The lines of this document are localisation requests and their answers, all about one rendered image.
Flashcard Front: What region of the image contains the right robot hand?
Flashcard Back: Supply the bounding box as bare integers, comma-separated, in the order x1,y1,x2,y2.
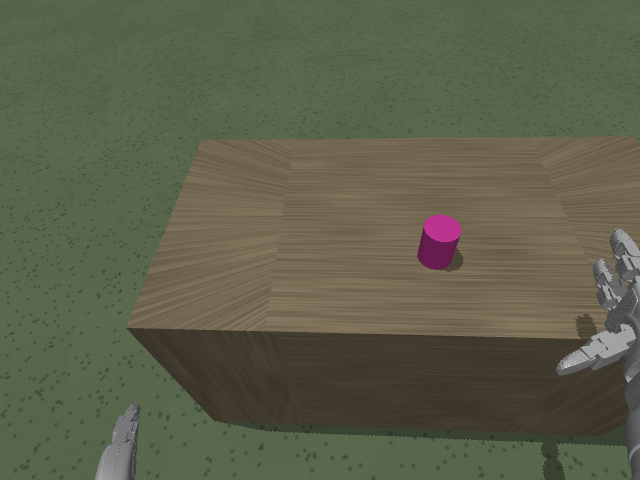
556,229,640,376

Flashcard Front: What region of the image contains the can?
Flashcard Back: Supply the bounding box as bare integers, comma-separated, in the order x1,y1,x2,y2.
417,215,461,270

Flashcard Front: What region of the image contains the right robot arm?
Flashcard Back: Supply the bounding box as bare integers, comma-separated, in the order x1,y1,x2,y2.
622,350,640,480

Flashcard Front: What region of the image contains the left robot hand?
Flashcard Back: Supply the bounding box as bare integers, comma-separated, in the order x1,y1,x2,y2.
95,402,140,480

